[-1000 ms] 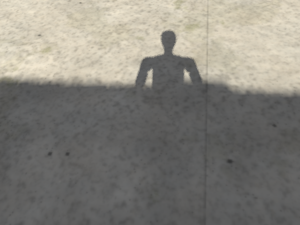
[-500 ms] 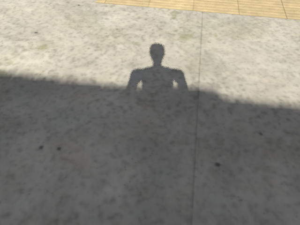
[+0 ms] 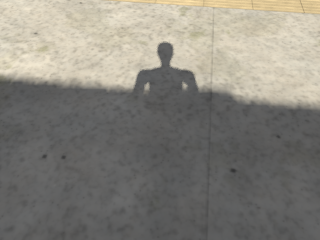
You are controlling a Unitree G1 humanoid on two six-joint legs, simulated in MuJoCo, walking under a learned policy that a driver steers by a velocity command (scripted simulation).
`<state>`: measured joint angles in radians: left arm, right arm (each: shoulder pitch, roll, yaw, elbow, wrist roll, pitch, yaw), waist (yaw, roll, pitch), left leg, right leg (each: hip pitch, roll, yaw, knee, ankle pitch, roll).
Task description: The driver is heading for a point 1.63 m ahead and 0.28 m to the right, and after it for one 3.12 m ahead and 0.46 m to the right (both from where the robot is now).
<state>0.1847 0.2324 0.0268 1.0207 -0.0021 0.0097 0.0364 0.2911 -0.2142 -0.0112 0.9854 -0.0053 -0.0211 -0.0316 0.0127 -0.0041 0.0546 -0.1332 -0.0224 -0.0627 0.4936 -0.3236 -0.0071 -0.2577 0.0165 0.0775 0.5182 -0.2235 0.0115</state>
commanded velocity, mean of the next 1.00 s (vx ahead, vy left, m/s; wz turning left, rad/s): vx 0.17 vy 0.00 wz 0.00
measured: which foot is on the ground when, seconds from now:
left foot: down 0.00-0.64, up 0.66-1.00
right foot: down 0.00-1.00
